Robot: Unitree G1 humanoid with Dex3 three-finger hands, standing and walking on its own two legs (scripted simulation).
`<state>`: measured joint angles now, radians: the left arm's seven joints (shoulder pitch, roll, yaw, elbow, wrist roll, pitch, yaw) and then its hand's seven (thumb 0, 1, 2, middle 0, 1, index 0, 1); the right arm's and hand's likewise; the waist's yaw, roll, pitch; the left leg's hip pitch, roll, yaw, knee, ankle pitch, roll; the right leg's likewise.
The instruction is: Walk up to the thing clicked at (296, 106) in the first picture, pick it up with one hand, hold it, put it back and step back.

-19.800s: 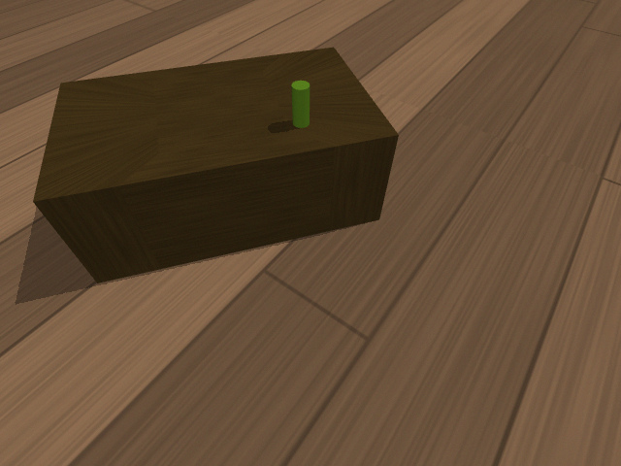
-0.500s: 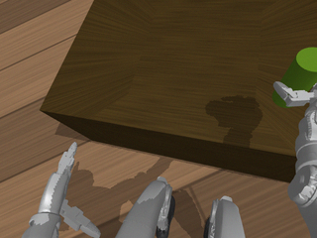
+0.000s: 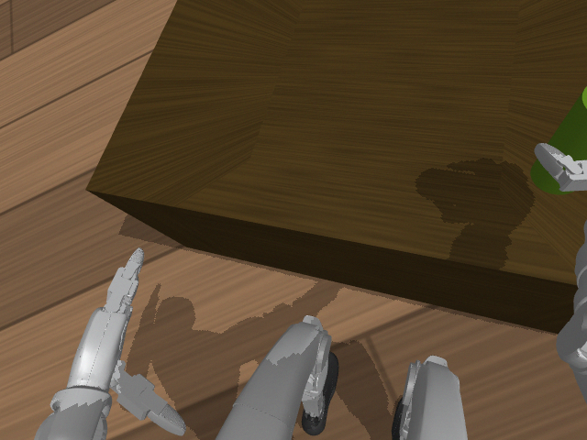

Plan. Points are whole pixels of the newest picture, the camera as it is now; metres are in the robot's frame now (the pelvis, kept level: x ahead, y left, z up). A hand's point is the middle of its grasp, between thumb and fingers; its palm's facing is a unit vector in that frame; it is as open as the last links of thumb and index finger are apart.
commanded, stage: lower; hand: right
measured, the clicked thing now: (582, 143) +0.52 -0.21 -0.01
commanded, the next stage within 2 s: loosen in 1.08 s
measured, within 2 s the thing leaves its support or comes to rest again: rests again in 0.80 s
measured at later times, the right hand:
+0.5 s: hand (568, 158) +0.53 -0.22 -0.07, palm faces +0.22 +0.98 +0.00, open 9.4 cm
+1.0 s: hand (561, 169) +0.53 -0.22 -0.09, palm faces +0.22 +0.98 +0.00, open 9.4 cm
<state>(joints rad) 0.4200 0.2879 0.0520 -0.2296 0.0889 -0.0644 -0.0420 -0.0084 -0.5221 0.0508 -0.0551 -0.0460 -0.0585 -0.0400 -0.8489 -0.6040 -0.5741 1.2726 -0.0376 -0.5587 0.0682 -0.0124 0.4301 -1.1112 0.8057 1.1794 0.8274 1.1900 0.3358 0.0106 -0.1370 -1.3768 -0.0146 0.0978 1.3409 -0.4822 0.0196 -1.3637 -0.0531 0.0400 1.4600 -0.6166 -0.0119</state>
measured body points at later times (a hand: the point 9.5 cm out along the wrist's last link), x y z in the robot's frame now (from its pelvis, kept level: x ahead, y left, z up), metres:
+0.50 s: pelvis -0.01 +0.00 -0.03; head +0.19 -0.07 +0.36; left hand +0.16 +0.26 +0.06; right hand +0.52 -0.27 -0.07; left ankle +0.07 +0.12 -0.58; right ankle +0.02 -0.11 -0.58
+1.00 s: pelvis -0.02 +0.00 -0.05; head +0.20 -0.08 +0.34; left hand +0.16 +0.26 +0.06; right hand +0.51 -0.28 -0.09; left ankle +0.07 +0.12 -0.58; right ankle +0.02 -0.11 -0.58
